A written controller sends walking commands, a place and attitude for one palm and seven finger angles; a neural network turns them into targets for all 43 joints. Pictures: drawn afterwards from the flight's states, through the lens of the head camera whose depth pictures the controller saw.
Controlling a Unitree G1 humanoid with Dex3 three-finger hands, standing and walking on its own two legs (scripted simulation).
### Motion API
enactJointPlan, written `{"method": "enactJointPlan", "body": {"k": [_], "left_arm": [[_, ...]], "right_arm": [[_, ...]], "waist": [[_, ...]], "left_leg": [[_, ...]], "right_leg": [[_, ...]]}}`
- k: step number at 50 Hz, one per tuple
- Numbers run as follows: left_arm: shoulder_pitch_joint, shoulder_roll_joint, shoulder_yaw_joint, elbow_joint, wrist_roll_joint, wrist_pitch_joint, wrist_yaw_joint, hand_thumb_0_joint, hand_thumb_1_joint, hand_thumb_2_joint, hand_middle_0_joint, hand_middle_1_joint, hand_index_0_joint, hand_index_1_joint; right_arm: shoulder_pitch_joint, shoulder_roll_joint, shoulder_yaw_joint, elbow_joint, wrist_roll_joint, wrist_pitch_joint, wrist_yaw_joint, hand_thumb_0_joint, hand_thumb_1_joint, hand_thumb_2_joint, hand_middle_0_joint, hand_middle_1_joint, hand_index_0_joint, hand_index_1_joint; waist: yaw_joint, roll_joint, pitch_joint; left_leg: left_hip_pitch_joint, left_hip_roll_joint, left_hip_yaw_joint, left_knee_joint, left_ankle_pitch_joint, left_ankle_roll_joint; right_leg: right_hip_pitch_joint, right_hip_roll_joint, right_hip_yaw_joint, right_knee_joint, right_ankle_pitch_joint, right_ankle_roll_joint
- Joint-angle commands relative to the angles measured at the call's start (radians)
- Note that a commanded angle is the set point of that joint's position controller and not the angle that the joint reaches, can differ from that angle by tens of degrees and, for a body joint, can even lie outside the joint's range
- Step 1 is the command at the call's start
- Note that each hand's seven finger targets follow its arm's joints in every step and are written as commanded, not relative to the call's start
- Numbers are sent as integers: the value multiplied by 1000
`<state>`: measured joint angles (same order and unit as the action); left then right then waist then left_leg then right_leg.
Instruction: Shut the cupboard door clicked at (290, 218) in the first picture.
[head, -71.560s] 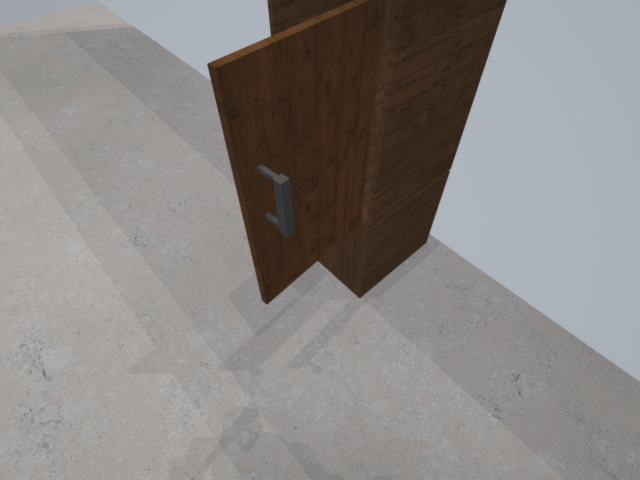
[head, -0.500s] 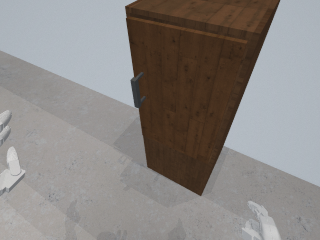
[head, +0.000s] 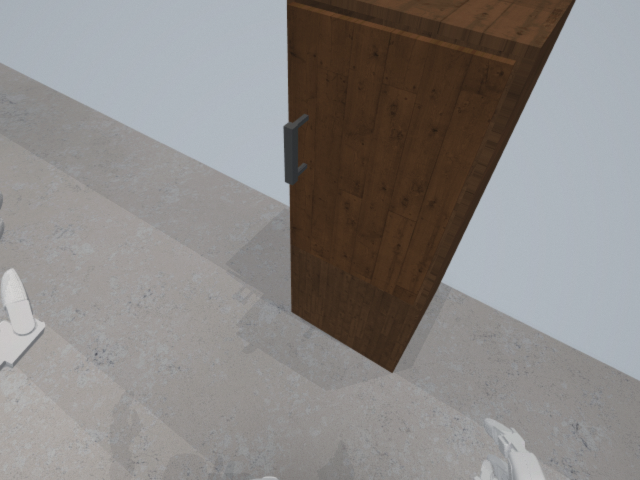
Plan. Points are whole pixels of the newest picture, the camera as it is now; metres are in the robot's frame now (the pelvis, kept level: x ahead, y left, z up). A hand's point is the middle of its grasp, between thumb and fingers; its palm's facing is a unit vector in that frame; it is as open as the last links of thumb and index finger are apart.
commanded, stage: step back with the hand held close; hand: left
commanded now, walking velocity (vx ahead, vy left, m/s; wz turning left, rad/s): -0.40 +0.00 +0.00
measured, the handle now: (297, 150) +0.71 +0.09 +0.01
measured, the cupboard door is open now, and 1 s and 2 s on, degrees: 2 2 2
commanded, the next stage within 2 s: stop stepping back and stand still in 0.84 s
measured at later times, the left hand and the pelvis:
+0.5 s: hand (11, 403) +0.14 +0.24 +0.18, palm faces +0.37 -0.80 -0.47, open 7.4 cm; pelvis -0.06 -0.01 +0.00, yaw +0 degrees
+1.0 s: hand out of the picture +0.05 +0.24 +0.18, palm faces +0.30 -0.82 -0.48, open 7.4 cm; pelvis -0.18 -0.01 +0.01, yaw -4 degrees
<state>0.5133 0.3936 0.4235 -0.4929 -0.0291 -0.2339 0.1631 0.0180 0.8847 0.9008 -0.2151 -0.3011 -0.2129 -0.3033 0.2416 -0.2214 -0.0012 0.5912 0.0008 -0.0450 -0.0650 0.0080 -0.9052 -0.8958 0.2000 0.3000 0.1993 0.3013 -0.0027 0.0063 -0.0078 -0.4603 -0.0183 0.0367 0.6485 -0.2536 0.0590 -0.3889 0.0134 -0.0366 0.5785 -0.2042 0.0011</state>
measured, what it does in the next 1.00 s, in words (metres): walks backwards: right foot, then left foot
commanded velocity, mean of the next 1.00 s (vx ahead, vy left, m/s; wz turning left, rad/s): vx -0.34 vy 0.01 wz -0.01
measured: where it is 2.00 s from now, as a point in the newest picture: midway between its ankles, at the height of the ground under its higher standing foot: outside the picture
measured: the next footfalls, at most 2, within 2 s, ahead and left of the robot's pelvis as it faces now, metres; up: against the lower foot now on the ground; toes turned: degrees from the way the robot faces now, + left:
right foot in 0.18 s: -0.02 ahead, -0.13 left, +0.00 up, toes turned +4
left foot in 0.60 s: +0.03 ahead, +0.09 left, +0.00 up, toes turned +0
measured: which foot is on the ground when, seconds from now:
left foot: down 0.00-0.46, up 0.48-0.58, down 0.60-1.00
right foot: down 0.00-0.08, up 0.10-0.16, down 0.18-0.66, up 0.68-0.92, down 0.94-1.00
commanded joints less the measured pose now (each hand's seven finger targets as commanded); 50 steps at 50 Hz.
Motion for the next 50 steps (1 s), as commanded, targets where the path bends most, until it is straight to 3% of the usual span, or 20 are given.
{"method": "enactJointPlan", "body": {"k": [1,4,6,10,14,18,20,22,24,28,30,31,32,34,37,42,45,48,49,50], "left_arm": [[-26,222,154,-217,-3,-81,31,0,900,900,-200,-300,-200,-300],[-6,223,192,-220,5,-92,23,0,900,900,-200,-300,-200,-300],[-21,221,199,-219,9,-90,11,0,900,900,-200,-300,-200,-300],[-2,194,166,-202,-12,-101,-10,0,900,900,-200,-300,-200,-300],[-43,211,124,-255,-27,-116,-3,0,900,900,-200,-300,-200,-300],[31,241,157,-273,-45,-89,0,0,900,900,-200,-300,-200,-300],[37,263,177,-260,-46,-85,0,0,900,900,-200,-300,-200,-300],[42,307,208,-238,-42,-78,14,0,900,900,-200,-300,-200,-300],[30,268,167,-177,-27,-57,24,0,900,900,-200,-300,-200,-300],[-63,243,109,-137,-8,-43,21,0,900,900,-200,-300,-200,-300],[-60,247,107,-170,-16,-56,13,0,900,900,-200,-300,-200,-300],[-38,249,112,-164,-25,-64,5,0,900,900,-200,-300,-200,-300],[-15,275,146,-202,-31,-69,-3,0,900,900,-200,-300,-200,-300],[-35,230,134,-280,-26,-70,-16,0,900,900,-200,-300,-200,-300],[14,217,127,-325,-36,-62,-11,0,900,900,-200,-300,-200,-300],[46,237,153,-297,-47,-40,-9,0,900,900,-200,-300,-200,-300],[45,253,163,-276,-63,-48,-25,0,900,900,-200,-300,-200,-300],[77,265,179,-232,-73,-42,-17,0,900,900,-200,-300,-200,-300],[82,241,139,-214,-77,-25,-12,0,900,900,-200,-300,-200,-300],[102,264,158,-206,-74,-7,0,0,900,900,-200,-300,-200,-300]], "right_arm": [[-99,-141,-50,-160,4,-61,-17,0,-900,-900,200,300,200,300],[-115,-155,-56,-165,0,-78,-26,0,-900,-900,200,300,200,300],[-114,-157,-65,-161,-4,-84,-25,0,-900,-900,200,300,200,300],[-112,-143,-62,-134,-11,-102,-17,0,-900,-900,200,300,200,300],[-131,-132,-54,-96,-9,-116,-16,0,-900,-900,200,300,200,300],[-144,-114,-58,-121,4,-96,-15,0,-900,-900,200,300,200,300],[-155,-106,-55,-135,4,-80,-15,0,-900,-900,200,300,200,300],[-136,-101,-60,-120,-5,-66,-14,0,-900,-900,200,300,200,300],[-135,-77,-50,-104,-9,-43,-14,0,-900,-900,200,300,200,300],[-134,-92,-32,-100,-5,-26,-32,0,-900,-900,200,300,200,300],[-131,-133,-53,-118,15,-40,-40,0,-900,-900,200,300,200,300],[-113,-141,-64,-126,25,-51,-35,0,-900,-900,200,300,200,300],[-146,-146,-62,-139,6,-62,-33,0,-900,-900,200,300,200,300],[-135,-134,-65,-133,-19,-79,-21,0,-900,-900,200,300,200,300],[-119,-129,-71,-120,-10,-116,-5,0,-900,-900,200,300,200,300],[-126,-122,-53,-87,-27,-119,-5,0,-900,-900,200,300,200,300],[-118,-121,-49,-86,-23,-96,-2,0,-900,-900,200,300,200,300],[-103,-81,-39,-99,-13,-71,0,0,-900,-900,200,300,200,300],[-94,-81,-43,-101,15,-69,-1,0,-900,-900,200,300,200,300],[-110,-94,-43,-117,19,-66,-8,0,-900,-900,200,300,200,300]], "waist": [[-11,71,-82],[6,211,-102],[7,207,-92],[3,135,-69],[-1,139,-251],[-5,82,-266],[-13,34,-173],[-16,-50,-124],[-17,-126,-83],[-26,-14,19],[-2,119,-85],[2,84,-146],[15,203,-182],[18,260,-208],[16,182,-243],[8,248,-228],[6,199,-246],[-10,12,-266],[-15,-139,-254],[-6,-167,-198]], "left_leg": [[-131,128,-189,-247,-297,14],[-365,263,-319,-454,-466,66],[-408,302,-340,-461,-502,83],[-242,259,-295,-395,-342,53],[148,185,-155,-241,183,-13],[159,165,-138,-226,67,-17],[98,116,-103,-179,-136,-41],[188,39,-55,50,-119,-87],[135,22,-65,203,-86,-88],[87,53,-94,-116,87,-71],[125,166,-168,-260,394,-22],[156,203,-184,-271,435,-7],[95,249,-261,-344,401,23],[-26,337,-323,-435,161,71],[150,302,-260,-364,225,63],[190,265,-224,-406,184,24],[206,222,-173,-364,185,-29],[281,100,-25,-176,119,-78],[304,37,5,-60,56,-86],[283,16,-14,48,12,-84]], "right_leg": [[152,-75,153,-85,-141,-28],[403,40,58,188,-19,15],[435,66,62,251,-41,19],[314,55,76,78,-72,-1],[161,-25,145,-46,156,-12],[134,-23,141,-79,53,-8],[48,-78,212,-180,-112,-45],[-155,-221,335,-329,-241,-117],[-153,-302,350,-322,14,-157],[-29,-170,195,-166,278,-73],[98,-3,100,-58,218,13],[145,26,79,-29,159,22],[190,54,65,68,30,24],[243,64,80,286,-224,20],[138,55,61,195,-245,17],[182,62,14,-60,-190,13],[239,31,16,-232,-82,-16],[131,-126,118,-282,106,-49],[63,-184,131,-304,118,-34],[-16,-226,163,-312,57,-64]]}}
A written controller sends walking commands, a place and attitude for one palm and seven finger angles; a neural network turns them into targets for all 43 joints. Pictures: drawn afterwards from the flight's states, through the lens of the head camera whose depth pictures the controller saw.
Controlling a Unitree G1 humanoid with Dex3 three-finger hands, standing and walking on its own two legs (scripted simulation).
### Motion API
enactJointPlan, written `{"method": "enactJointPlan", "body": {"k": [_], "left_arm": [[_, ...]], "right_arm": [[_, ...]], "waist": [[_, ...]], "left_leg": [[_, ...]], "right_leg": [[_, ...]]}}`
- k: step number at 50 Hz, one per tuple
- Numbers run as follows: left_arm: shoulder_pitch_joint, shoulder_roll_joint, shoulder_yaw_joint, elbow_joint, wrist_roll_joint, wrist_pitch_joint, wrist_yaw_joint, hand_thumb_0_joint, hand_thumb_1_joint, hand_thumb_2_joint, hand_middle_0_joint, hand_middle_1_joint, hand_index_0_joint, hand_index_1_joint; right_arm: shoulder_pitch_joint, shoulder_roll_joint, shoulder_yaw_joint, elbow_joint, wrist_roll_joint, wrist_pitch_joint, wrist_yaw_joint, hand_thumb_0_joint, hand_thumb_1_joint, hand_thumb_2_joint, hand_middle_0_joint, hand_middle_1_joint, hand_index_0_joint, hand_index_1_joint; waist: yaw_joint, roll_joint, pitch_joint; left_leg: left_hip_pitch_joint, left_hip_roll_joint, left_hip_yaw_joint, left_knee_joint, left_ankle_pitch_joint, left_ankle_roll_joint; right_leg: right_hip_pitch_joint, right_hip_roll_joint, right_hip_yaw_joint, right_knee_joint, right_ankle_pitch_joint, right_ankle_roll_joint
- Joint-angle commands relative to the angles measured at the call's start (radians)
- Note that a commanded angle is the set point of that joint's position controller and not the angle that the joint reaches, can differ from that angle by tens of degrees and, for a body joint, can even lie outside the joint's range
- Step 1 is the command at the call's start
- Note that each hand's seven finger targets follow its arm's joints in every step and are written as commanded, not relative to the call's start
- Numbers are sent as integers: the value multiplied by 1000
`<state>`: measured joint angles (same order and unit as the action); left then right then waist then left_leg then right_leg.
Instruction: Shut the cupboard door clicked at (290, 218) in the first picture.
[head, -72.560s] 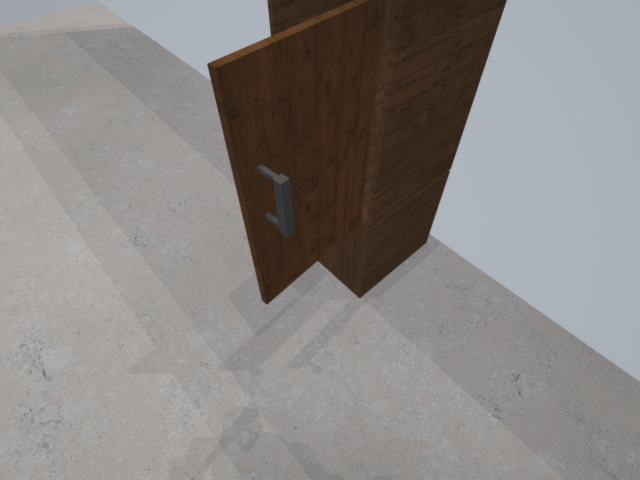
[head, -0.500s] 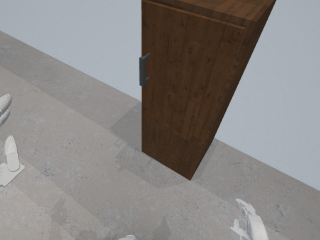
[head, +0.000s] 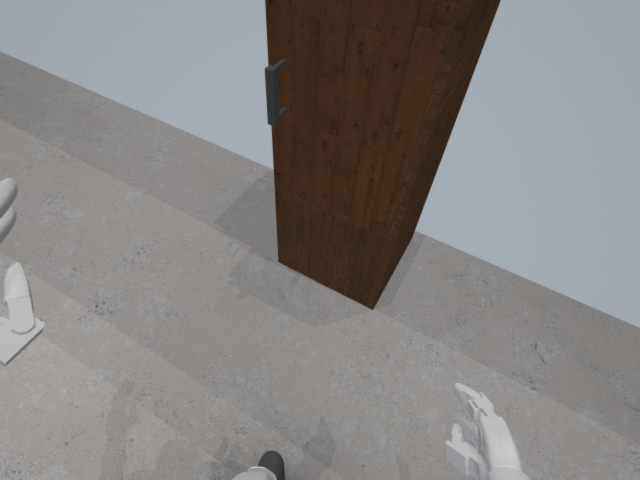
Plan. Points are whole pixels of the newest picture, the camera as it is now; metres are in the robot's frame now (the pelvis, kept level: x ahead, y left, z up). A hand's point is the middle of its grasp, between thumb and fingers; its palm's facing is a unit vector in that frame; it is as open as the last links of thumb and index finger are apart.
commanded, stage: stop stepping back and stand still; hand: left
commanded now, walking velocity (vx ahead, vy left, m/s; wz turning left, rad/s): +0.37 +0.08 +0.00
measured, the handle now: (277, 92) +0.88 +0.15 +0.01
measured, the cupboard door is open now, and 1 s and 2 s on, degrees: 2 2 2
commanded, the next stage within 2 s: let the arm hang, fingers relaxed in 0.64 s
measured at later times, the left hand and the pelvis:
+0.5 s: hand out of the picture +0.14 +0.27 +0.17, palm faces +0.41 -0.78 -0.47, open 7.4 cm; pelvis -0.05 +0.00 +0.01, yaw +1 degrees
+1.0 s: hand out of the picture +0.06 +0.19 -0.15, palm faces -0.04 -0.97 -0.22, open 7.4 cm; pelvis -0.04 +0.00 +0.00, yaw +1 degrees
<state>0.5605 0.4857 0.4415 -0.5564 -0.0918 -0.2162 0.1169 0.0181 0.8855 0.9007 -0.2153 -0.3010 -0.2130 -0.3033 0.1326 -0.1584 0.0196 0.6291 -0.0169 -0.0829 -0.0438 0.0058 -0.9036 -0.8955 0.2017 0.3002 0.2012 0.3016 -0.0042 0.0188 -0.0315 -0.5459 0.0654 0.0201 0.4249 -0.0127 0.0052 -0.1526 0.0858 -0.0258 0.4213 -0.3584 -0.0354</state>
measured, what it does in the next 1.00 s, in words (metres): steps on the spot: left foot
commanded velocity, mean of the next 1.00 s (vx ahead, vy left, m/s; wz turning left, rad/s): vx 0.05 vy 0.01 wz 0.00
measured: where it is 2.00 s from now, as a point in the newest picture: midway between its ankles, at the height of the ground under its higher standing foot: outside the picture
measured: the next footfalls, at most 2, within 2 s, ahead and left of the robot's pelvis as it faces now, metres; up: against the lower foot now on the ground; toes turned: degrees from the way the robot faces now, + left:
left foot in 0.14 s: +0.07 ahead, +0.11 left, +0.00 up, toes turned +1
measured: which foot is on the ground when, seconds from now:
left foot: down 0.00-0.00, up 0.02-0.12, down 0.14-1.00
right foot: down 0.00-1.00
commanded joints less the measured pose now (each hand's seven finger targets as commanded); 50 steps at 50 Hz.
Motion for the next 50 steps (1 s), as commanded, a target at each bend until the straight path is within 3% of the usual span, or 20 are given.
{"method": "enactJointPlan", "body": {"k": [1,2,3,7,8,10,12,14,19,22,24,28,32,36,37,38,39,43,45,50], "left_arm": [[84,180,150,-121,-2,2,53,0,900,900,-200,-300,-200,-300],[55,197,165,-131,1,20,61,0,900,900,-200,-300,-200,-300],[7,143,105,-116,12,28,66,0,900,900,-200,-300,-200,-300],[-227,144,61,-13,47,18,73,0,900,900,-200,-300,-200,-300],[-223,129,51,5,58,12,71,0,900,900,-200,-300,-200,-300],[-200,116,42,-59,54,-12,64,0,900,900,-200,-300,-200,-300],[-213,129,51,-132,53,-27,63,0,900,900,-200,-300,-200,-300],[-167,112,59,-158,59,-36,67,0,900,900,-200,-300,-200,-300],[21,112,116,-107,42,-29,65,0,900,900,-200,-300,-200,-300],[57,118,127,-63,25,-19,64,0,900,900,-200,-300,-200,-300],[17,87,88,-45,24,-11,64,0,900,900,-200,-300,-200,-300],[-136,77,33,-24,39,-2,64,0,900,900,-200,-300,-200,-300],[-264,104,31,-57,54,-8,63,0,900,900,-200,-300,-200,-300],[-198,88,36,-106,55,-21,63,0,900,900,-200,-300,-200,-300],[-148,-130,-366,701,97,92,-61,0,900,900,-200,-300,-200,-300],[-156,-88,-320,741,115,199,-101,0,900,900,-200,-300,-200,-300],[-174,-93,-326,759,119,213,-109,0,900,900,-200,-300,-200,-300],[-258,-53,-356,951,120,206,-115,0,900,900,-200,-300,-200,-300],[-294,-50,-372,1068,116,210,-111,0,900,900,-200,-300,-200,-300],[-285,-91,-398,1324,107,224,-100,0,900,900,-200,-300,-200,-300]], "right_arm": [[-9,-152,-53,-152,26,-17,-35,0,-900,-900,200,300,200,300],[-14,-166,-51,-151,15,-8,-40,0,-900,-900,200,300,200,300],[6,-149,-36,-144,18,0,-46,0,-900,-900,200,300,200,300],[15,-187,-50,-124,33,-29,-64,0,-900,-900,200,300,200,300],[18,-193,-52,-124,31,-41,-66,0,-900,-900,200,300,200,300],[31,-184,-42,-123,24,-45,-60,0,-900,-900,200,300,200,300],[15,-187,-42,-135,25,-68,-59,0,-900,-900,200,300,200,300],[15,-181,-41,-143,18,-85,-55,0,-900,-900,200,300,200,300],[32,-167,-50,-161,18,-80,-39,0,-900,-900,200,300,200,300],[38,-164,-54,-155,16,-60,-34,0,-900,-900,200,300,200,300],[39,-159,-49,-142,18,-49,-36,0,-900,-900,200,300,200,300],[18,-167,-45,-126,23,-53,-51,0,-900,-900,200,300,200,300],[-7,-172,-37,-130,22,-64,-60,0,-900,-900,200,300,200,300],[-5,-159,-30,-148,22,-76,-52,0,-900,-900,200,300,200,300],[-66,-289,-67,61,32,-134,34,0,-900,-900,200,300,200,300],[16,-323,-83,92,23,-45,43,0,-900,-900,200,300,200,300],[45,-295,-83,85,14,-22,40,0,-900,-900,200,300,200,300],[32,-307,-68,94,1,23,38,0,-900,-900,200,300,200,300],[24,-291,-58,119,-4,43,38,0,-900,-900,200,300,200,300],[33,-231,-34,211,-8,77,29,0,-900,-900,200,300,200,300]], "waist": [[-5,-156,-132],[-10,-76,-114],[-28,-48,-34],[-29,-99,118],[-23,-89,125],[-25,88,55],[-15,179,26],[-9,197,23],[-2,115,-64],[-10,-3,-64],[-18,-38,-22],[-24,-18,25],[-12,61,52],[-1,121,2],[-21,70,89],[-2,31,8],[2,-18,-42],[-2,-153,-60],[-7,-135,-52],[1,50,-13]], "left_leg": [[312,-59,-25,333,-251,-28],[274,-57,-36,355,-267,-29],[212,-37,-63,316,-265,-22],[220,-16,-52,156,-236,11],[237,-17,-50,129,-160,19],[293,8,-122,17,-105,28],[230,70,-269,-165,-342,43],[152,85,-306,-265,-576,52],[122,13,-151,-185,-498,1],[231,-28,-77,-13,-343,-13],[284,-27,-74,62,-274,-9],[343,-4,-90,48,-253,4],[295,12,-137,-75,-342,15],[272,17,-163,-147,-388,19],[219,45,-170,33,-43,31],[267,46,-124,78,79,32],[294,41,-117,125,114,37],[273,26,-153,159,133,50],[277,16,-147,139,106,42],[296,16,-162,40,7,35]], "right_leg": [[-281,-324,178,-147,153,-75],[-286,-341,209,-141,101,-100],[-259,-336,187,-123,90,-95],[-254,-268,163,-159,-11,-30],[-219,-243,158,-131,111,-30],[-167,-164,53,-19,127,2],[-87,-78,9,63,13,39],[-21,-62,11,77,3,39],[80,-76,-10,-32,-21,13],[-63,-153,82,-140,-82,-25],[-167,-192,137,-177,-85,-38],[-230,-166,117,-161,-72,-7],[-164,-112,58,-115,-39,22],[-63,-90,35,-78,28,25],[-182,-125,-10,48,154,8],[-137,-166,55,13,193,3],[-140,-160,55,37,187,-11],[-108,-181,89,64,225,-39],[-94,-194,108,50,234,-42],[-48,-177,112,-9,130,-26]]}}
